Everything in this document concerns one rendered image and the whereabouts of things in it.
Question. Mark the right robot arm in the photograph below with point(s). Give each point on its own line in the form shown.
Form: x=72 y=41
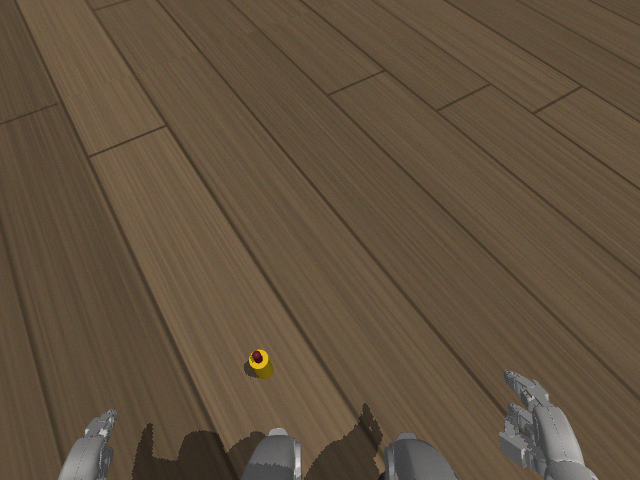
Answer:
x=566 y=470

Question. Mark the bottle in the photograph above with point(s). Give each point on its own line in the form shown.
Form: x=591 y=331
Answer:
x=261 y=364

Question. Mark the left robot hand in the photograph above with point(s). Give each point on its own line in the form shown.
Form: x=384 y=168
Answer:
x=88 y=458

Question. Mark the right robot hand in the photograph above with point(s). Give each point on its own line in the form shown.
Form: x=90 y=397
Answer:
x=548 y=437

